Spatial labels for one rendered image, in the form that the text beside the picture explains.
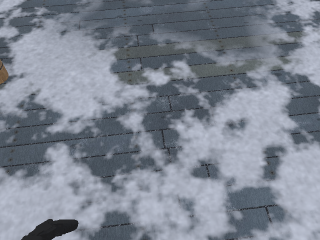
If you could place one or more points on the left robot hand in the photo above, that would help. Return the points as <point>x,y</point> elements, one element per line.
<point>50,229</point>

